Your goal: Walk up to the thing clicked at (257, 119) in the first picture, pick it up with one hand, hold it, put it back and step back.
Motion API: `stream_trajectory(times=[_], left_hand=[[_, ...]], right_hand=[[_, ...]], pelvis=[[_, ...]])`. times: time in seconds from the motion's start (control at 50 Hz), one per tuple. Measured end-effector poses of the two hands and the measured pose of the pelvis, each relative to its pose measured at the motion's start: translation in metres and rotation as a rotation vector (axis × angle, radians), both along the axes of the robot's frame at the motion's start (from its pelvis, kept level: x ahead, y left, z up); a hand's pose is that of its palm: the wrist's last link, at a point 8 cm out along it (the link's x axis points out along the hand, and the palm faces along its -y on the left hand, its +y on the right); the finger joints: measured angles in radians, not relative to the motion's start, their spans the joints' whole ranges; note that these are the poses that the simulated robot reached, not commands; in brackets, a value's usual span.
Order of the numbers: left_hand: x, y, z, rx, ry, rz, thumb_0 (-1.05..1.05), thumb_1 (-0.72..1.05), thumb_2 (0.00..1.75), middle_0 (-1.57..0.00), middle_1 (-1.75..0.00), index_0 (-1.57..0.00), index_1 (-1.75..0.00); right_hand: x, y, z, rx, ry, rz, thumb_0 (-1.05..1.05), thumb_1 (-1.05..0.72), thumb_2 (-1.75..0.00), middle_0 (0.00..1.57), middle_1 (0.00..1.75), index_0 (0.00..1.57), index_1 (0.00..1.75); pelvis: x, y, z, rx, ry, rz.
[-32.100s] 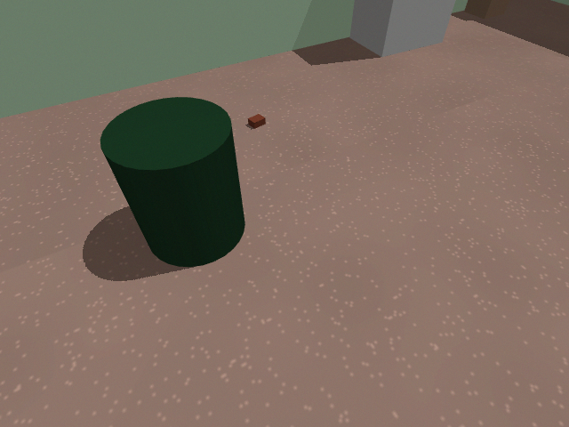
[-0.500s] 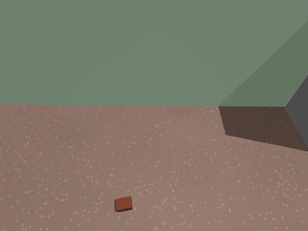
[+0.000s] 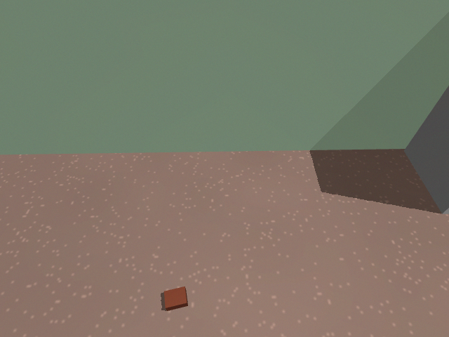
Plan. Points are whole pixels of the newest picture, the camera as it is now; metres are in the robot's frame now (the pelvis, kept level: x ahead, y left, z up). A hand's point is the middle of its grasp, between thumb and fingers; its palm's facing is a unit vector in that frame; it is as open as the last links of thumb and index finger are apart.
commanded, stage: walk up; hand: left
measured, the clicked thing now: (176, 298) +0.42 +0.23 -0.76
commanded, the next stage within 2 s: stand in 0.12 s
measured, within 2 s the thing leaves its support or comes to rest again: neither
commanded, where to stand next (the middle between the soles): +0.04 -0.01 m, yaw +1 degrees
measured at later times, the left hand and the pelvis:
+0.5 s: hand out of the picture +0.08 +0.26 -0.16, palm faces -0.02 -0.94 -0.35, open 7.4 cm; pelvis +0.01 +0.00 +0.00, yaw +0 degrees
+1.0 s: hand out of the picture +0.08 +0.26 -0.16, palm faces -0.02 -0.94 -0.35, open 7.4 cm; pelvis +0.01 +0.00 +0.00, yaw +0 degrees
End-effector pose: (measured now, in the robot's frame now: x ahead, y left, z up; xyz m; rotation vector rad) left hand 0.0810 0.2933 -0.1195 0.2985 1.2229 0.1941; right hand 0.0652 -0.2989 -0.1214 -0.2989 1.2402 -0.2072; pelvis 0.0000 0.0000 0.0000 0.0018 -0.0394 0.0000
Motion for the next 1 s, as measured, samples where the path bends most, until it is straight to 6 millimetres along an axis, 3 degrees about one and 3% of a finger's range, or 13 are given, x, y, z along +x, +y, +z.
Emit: stream_trajectory(times=[0.66,1.0], left_hand=[[-0.010,0.007,0.001,0.023,0.020,0.002,0.00,0.90,0.90,-0.21,-0.30,-0.20,-0.30],[-0.009,0.007,0.001,0.020,0.017,-0.004,0.00,0.90,0.90,-0.21,-0.30,-0.20,-0.30]], right_hand=[[0.020,0.002,0.001,-0.002,-0.012,0.034,0.01,-0.90,-0.90,0.20,0.30,0.20,0.30],[0.015,0.002,0.001,-0.003,-0.004,0.033,0.01,-0.90,-0.90,0.20,0.30,0.20,0.30]], pelvis=[[0.008,0.001,0.000,-0.002,0.002,0.008],[0.008,0.001,0.000,-0.001,0.002,0.008]])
